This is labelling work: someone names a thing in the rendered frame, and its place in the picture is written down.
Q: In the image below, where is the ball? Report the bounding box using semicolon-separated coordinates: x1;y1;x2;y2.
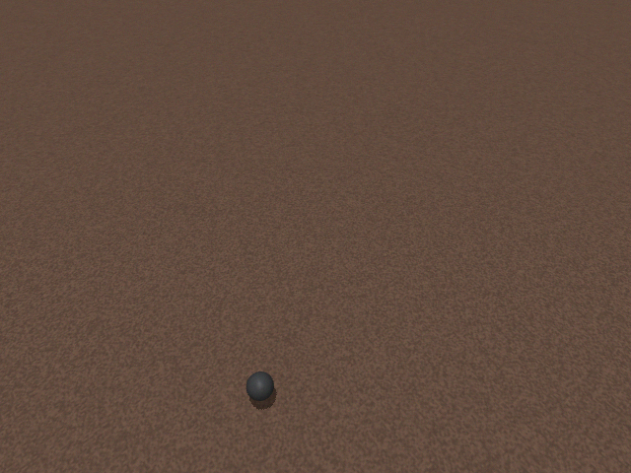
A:
246;372;274;401

